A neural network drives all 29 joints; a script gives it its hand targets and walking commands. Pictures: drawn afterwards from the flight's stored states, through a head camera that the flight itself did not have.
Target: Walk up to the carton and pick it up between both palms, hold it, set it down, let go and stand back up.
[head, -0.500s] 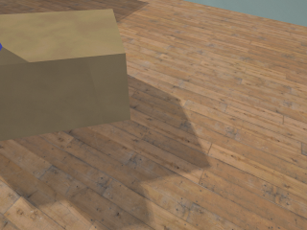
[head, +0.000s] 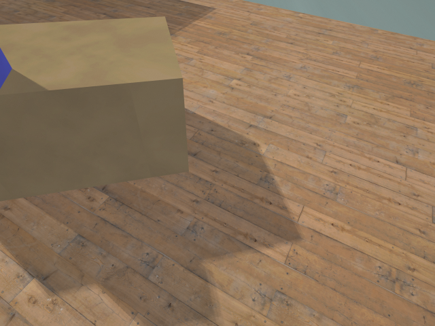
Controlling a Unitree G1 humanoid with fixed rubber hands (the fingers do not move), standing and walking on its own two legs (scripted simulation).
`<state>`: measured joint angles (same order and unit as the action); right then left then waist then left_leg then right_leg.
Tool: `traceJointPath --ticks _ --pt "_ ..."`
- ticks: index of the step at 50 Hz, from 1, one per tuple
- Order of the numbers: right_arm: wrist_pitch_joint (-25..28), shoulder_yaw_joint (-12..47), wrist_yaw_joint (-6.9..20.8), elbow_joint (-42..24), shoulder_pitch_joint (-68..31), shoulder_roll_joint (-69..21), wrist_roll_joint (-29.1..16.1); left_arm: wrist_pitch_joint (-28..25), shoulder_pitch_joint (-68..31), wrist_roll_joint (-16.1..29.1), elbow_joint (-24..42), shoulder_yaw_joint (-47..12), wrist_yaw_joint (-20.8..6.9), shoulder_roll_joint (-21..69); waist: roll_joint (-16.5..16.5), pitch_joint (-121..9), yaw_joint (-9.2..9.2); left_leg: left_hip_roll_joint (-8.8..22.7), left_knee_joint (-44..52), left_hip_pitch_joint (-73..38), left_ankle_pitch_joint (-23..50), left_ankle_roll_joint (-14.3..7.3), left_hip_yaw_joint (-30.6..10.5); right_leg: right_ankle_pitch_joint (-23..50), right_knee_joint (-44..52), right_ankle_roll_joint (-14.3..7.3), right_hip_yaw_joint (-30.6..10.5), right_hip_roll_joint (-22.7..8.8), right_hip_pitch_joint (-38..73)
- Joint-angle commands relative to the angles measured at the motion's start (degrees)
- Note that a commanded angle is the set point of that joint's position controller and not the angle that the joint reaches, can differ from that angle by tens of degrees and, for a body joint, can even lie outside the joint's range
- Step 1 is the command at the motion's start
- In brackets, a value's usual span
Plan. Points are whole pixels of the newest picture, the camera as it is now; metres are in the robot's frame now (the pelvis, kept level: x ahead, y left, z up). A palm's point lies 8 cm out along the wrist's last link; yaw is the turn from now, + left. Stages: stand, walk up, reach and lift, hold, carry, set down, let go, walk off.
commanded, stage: stand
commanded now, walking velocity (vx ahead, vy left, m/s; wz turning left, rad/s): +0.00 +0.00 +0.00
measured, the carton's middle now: out of the picture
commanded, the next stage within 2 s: walk up in 0.68 s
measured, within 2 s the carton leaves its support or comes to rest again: neither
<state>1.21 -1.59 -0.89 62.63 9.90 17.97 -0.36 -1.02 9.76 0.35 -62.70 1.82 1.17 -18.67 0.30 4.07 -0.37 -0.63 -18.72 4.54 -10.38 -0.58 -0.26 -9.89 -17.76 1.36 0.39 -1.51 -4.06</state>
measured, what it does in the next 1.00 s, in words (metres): lifts its left foot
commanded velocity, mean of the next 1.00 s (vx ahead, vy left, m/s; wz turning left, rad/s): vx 0.00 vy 0.00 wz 0.00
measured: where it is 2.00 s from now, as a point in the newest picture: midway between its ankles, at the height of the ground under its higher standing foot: outside the picture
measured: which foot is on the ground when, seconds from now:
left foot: down 0.00-0.88, up 0.90-1.00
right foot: down 0.00-1.00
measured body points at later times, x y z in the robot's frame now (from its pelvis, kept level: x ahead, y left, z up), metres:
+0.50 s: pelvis +0.00 +0.00 +0.00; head +0.00 +0.01 +0.45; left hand +0.06 +0.29 -0.14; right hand +0.05 -0.29 -0.13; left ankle +0.00 +0.11 -0.75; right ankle +0.00 -0.13 -0.75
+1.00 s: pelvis +0.00 +0.02 -0.01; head +0.01 +0.02 +0.44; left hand +0.03 +0.34 -0.13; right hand +0.09 -0.29 -0.12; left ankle +0.01 +0.15 -0.70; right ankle +0.00 -0.13 -0.75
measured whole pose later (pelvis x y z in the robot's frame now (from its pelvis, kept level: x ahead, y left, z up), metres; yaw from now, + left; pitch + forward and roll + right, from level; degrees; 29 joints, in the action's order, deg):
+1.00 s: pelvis +0.00 +0.02 -0.01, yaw +3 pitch -3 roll -2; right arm -3.6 -7.3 4.0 49.8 14.0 19.7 4.4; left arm -3.4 16.6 -4.7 -53.6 4.9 3.9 -19.4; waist -1.4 3.4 -0.4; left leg 0.7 -54.1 23.7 -24.1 1.0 -4.3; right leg -14.5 -23.3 -1.7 3.4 -2.5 -6.8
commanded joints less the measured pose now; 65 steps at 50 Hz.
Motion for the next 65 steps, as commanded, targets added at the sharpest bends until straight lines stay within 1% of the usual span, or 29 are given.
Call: traceJointPath --ticks 1,2,11,12,13,18,22,28,29,33,34,36,38,39,43,44,45,46,47,49,51,55,57,59,60,61,62,63,65 --pt "1.2 -2.0 -0.7 -3.5 -1.3 12.3 0.0 -1.1 -0.5 -0.1 2.8 2.1 0.6 -11.0 -2.7 -3.9 0.29 7.9 3.8 1.9 3.7 -0.7 -5.4 4.5 4.3 -2.3 -4.5 -7.5 1.4" --pt "1.2 -2.3 -0.8 -3.9 -0.6 12.7 -0.4 -1.0 -1.1 -0.1 3.3 1.9 0.7 -12.1 1.1 -3.0 0.98 7.8 4.9 -0.1 3.4 -0.3 -5.7 3.8 3.4 -1.9 -3.3 -6.4 -1.6" --pt "1.3 -2.4 -0.4 -3.2 0.4 12.4 -0.6 -1.2 0.6 0.3 2.4 1.4 0.6 -11.4 -1.7 -2.0 0.70 8.5 4.3 1.6 4.3 -0.9 -5.5 2.6 3.8 -2.5 -4.8 -7.2 -1.0" --pt "1.3 -2.3 -0.3 -3.9 -2.1 12.4 -0.4 -1.4 -1.7 -0.2 3.0 0.7 0.5 -10.2 0.7 -0.5 0.10 8.6 4.7 1.8 6.3 -0.5 -6.3 3.4 3.3 -2.5 -3.9 -7.0 -1.4" --pt "1.3 -2.6 -0.5 -3.2 0.6 12.9 -0.6 -1.2 -1.2 -0.1 3.3 1.1 0.6 -11.4 0.4 -2.1 1.48 8.6 4.5 0.1 5.1 -0.7 -5.3 3.8 3.9 -2.5 -4.5 -7.3 -1.6" --pt "0.9 -2.0 -0.7 -3.1 -0.5 12.2 -0.1 -1.1 -2.1 -0.1 3.7 1.7 0.8 -12.3 0.9 -0.8 0.14 8.3 4.4 2.6 5.5 -0.6 -5.9 4.4 3.7 -2.3 -4.3 -7.0 -0.6" --pt "1.1 -2.6 -0.9 -3.7 -1.7 13.8 0.1 -1.1 0.4 0.0 2.6 1.9 0.7 -11.7 -2.6 -2.4 -0.25 8.2 4.4 2.5 6.3 -0.9 -5.4 4.9 3.5 -2.7 -4.1 -7.1 1.2" --pt "1.1 -2.1 -0.6 -3.9 -2.2 11.5 0.0 -1.4 -1.3 -0.4 3.3 2.0 0.8 -12.3 1.9 0.0 0.35 7.9 4.7 2.6 5.7 -0.4 -5.7 6.1 2.9 -2.0 -3.8 -6.8 -1.6" --pt "1.2 -2.1 -0.3 -3.7 -0.2 12.2 -0.4 -1.6 0.8 0.0 2.8 2.0 0.6 -12.0 -1.6 -2.1 -0.27 8.1 4.2 1.3 7.6 -0.2 -4.9 4.7 3.3 -2.2 -4.2 -6.9 -0.5" --pt "1.1 -2.0 -0.4 -3.5 -0.3 11.3 -0.4 -1.6 0.1 0.1 3.1 1.8 0.5 -10.8 -2.1 -2.8 0.59 8.1 4.6 0.3 4.6 -0.3 -5.6 1.7 4.4 -2.3 -4.1 -6.7 -1.1" --pt "1.0 -1.9 -0.4 -3.5 -0.1 10.9 -0.6 -1.8 0.8 0.2 2.6 1.0 0.4 -9.7 0.7 -0.5 0.83 8.2 4.6 0.7 5.0 -0.3 -5.8 2.5 4.6 -2.4 -3.8 -6.5 -2.4" --pt "0.9 -2.4 -0.6 -3.3 0.3 13.0 -0.2 -1.4 1.5 0.1 2.6 0.6 0.8 -8.9 -1.9 -2.6 0.51 8.3 4.7 2.3 4.5 -0.9 -5.1 3.6 4.3 -2.1 -4.0 -7.3 0.6" --pt "1.2 -2.2 -0.6 -3.3 -0.4 12.4 0.2 -1.5 -0.1 0.0 3.8 1.7 0.5 -12.2 1.5 -2.7 0.10 8.4 4.1 2.3 6.1 -1.1 -6.1 6.4 4.0 -2.5 -3.7 -7.2 0.3" --pt "1.2 -2.3 -0.7 -3.1 -0.1 12.8 0.1 -1.5 1.5 -0.2 2.9 2.1 0.7 -12.2 -0.8 -3.4 0.02 8.1 4.3 1.8 7.0 -1.0 -5.3 7.4 2.2 -2.1 -3.9 -7.4 2.3" --pt "0.7 -3.0 -1.0 -3.9 -2.4 13.7 0.3 -1.3 -0.6 -0.2 3.4 1.2 0.8 -10.6 -0.1 -1.2 0.11 8.4 3.6 2.0 5.7 -1.0 -5.3 3.9 4.7 -2.4 -4.0 -7.2 -0.2" --pt "-0.3 -6.2 1.8 -11.7 -1.7 11.6 3.2 -2.1 12.4 -2.8 9.3 6.5 1.9 -17.7 -0.5 -5.1 -2.33 4.2 -8.7 14.2 -11.4 -2.0 -1.0 -13.1 -0.3 -7.3 -6.0 -9.2 8.5" --pt "-1.1 -6.4 3.2 -14.7 -6.3 12.3 4.4 -2.1 16.5 -3.8 4.6 8.3 2.8 -23.2 6.4 -3.3 -6.22 0.0 -20.4 27.0 -19.7 -0.9 -0.9 -24.1 5.5 -14.7 -19.8 -19.5 11.2" --pt "-2.0 -6.4 3.8 -19.4 -9.0 10.9 6.1 -2.4 17.2 -5.6 7.8 9.1 3.8 -23.6 6.7 -1.6 -8.19 4.1 -32.6 36.6 -22.1 0.0 -4.3 -26.4 8.0 -20.0 -26.4 -28.6 11.1" --pt "-2.8 -7.3 4.3 -20.9 -6.4 11.6 6.1 -2.8 13.9 -5.8 10.2 8.3 4.4 -20.6 3.2 0.7 -5.43 6.3 -39.3 38.7 -18.8 1.0 -10.1 -27.7 8.6 -20.3 -25.2 -30.0 7.1" --pt "-3.6 -8.8 5.2 -23.8 -0.8 12.8 5.3 -3.8 7.9 -5.8 14.3 8.0 4.7 -19.9 0.8 1.8 -1.43 8.6 -42.0 34.5 -14.9 2.2 -13.4 -24.4 8.2 -17.9 -17.8 -27.2 1.6" --pt "-4.4 -9.2 7.0 -26.0 -0.1 12.3 4.5 -4.0 7.3 -5.3 17.3 8.2 4.0 -19.9 5.4 5.0 -1.85 7.6 -40.5 32.5 -11.5 2.8 -10.4 -24.0 7.5 -15.3 -8.8 -21.5 -5.2" --pt "-4.2 -7.7 9.3 -30.6 -2.5 10.3 3.4 -4.1 11.0 -5.6 22.0 8.7 3.7 -22.0 7.6 5.7 -3.44 8.8 -29.1 26.9 -9.5 0.7 -3.0 -22.5 5.7 -13.8 -0.9 -19.4 -9.5" --pt "-3.7 -8.0 9.8 -31.5 -0.5 10.9 2.6 -4.0 8.8 -5.0 24.4 8.2 3.3 -22.3 8.3 5.4 -1.10 8.4 -25.4 17.9 -6.4 -0.9 -1.3 -23.5 4.4 -12.6 0.9 -20.4 -15.4" --pt "-3.2 -8.9 9.1 -28.9 9.0 13.2 3.1 -3.1 7.0 -4.7 26.4 7.9 2.9 -22.1 3.3 1.5 4.58 4.2 -22.9 4.5 -5.1 -1.4 3.9 -22.1 -6.9 -9.5 7.6 -18.9 -21.0" --pt "-2.0 -10.1 8.4 -27.8 13.8 17.2 2.8 -2.6 10.2 -3.8 27.1 6.7 2.3 -18.5 -5.0 -2.3 6.74 2.9 -16.5 -5.3 -9.1 -2.8 0.3 -15.8 -24.7 -7.1 13.5 -12.9 -24.7" --pt "-1.4 -11.7 7.2 -28.3 18.2 24.9 2.9 -2.8 10.1 -2.2 30.1 5.0 1.4 -14.4 -25.4 -7.3 10.45 12.8 -1.8 -7.0 -27.9 -8.5 -24.6 -26.5 -45.4 -2.8 14.5 -3.1 -32.8" --pt "-1.8 -11.7 6.8 -28.5 16.9 25.8 2.0 -2.4 6.2 -0.3 32.9 5.2 1.5 -15.6 -21.1 -9.2 10.11 17.1 6.0 1.0 -34.3 -14.0 -38.1 -29.4 -53.5 -2.9 1.5 -2.0 -32.7" --pt "-2.3 -11.6 6.1 -31.0 13.9 25.9 1.5 -2.0 5.3 -0.1 34.2 5.9 1.7 -17.5 -13.8 -7.9 8.53 18.3 6.4 3.7 -37.8 -15.4 -37.7 -27.3 -58.6 -3.7 -1.8 -2.3 -34.0" --pt "-2.3 -10.3 4.5 -32.1 8.6 22.7 1.4 -2.2 10.5 -0.1 31.9 5.8 1.6 -18.4 -11.7 -3.2 3.76 17.8 2.8 7.2 -33.5 -15.8 -33.0 -22.4 -57.5 -4.4 -3.5 -4.1 -34.1"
